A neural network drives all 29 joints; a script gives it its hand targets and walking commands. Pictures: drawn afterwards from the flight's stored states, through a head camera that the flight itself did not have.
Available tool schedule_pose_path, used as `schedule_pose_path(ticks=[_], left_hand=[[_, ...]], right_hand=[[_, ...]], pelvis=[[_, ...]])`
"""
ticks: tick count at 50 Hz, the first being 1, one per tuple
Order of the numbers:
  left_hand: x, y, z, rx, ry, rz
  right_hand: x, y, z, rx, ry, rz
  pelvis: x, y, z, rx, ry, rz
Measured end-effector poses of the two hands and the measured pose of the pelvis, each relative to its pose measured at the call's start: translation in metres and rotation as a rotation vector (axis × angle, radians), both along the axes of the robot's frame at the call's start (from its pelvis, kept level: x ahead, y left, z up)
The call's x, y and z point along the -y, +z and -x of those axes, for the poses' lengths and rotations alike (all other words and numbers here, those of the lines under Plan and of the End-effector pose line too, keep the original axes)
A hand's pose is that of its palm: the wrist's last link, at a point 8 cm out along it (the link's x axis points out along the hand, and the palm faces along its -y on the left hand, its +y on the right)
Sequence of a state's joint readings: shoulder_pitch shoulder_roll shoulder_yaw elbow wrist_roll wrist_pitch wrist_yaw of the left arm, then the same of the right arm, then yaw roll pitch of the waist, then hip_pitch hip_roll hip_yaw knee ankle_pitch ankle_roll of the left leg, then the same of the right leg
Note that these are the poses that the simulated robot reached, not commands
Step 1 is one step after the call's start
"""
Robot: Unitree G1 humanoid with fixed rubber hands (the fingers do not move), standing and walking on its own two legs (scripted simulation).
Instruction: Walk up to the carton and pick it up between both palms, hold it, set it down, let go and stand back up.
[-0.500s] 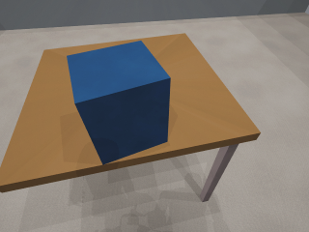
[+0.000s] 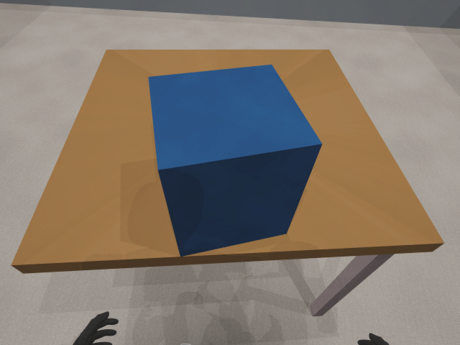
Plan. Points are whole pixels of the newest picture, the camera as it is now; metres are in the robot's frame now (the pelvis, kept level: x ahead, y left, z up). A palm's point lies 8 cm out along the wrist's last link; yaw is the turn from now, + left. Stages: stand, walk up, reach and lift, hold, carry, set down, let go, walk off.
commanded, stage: walk up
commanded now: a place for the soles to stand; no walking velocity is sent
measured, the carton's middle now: (224, 163) +0.41 +0.02 +0.09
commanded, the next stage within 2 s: none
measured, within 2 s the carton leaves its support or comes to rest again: neither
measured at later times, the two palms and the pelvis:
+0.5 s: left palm out of the picture +0.08 +0.27 -0.09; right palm out of the picture +0.12 -0.25 -0.08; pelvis -0.01 +0.00 +0.01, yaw +7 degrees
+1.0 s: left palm out of the picture -0.01 +0.31 -0.10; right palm out of the picture +0.13 -0.19 -0.09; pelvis -0.02 +0.04 +0.01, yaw +10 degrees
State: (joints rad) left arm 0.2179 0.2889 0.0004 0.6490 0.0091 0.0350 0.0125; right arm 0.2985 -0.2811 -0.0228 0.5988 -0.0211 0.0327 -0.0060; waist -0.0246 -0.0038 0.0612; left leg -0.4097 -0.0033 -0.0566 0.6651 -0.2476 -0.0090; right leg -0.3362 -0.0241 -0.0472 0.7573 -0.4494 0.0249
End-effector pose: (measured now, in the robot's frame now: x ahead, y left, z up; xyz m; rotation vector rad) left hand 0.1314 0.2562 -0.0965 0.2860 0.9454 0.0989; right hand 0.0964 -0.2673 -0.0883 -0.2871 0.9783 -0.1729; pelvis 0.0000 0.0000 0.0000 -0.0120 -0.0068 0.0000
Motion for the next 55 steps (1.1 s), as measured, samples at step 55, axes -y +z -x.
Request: schedule_pose_path(ticks=[55], left_hand=[[-0.058,0.006,0.134,-0.111,0.238,0.011]], right_hand=[[-0.087,-0.004,-0.032,0.003,0.186,-0.092]], pelvis=[[-0.045,0.011,0.021,0.017,0.151,-0.002]])
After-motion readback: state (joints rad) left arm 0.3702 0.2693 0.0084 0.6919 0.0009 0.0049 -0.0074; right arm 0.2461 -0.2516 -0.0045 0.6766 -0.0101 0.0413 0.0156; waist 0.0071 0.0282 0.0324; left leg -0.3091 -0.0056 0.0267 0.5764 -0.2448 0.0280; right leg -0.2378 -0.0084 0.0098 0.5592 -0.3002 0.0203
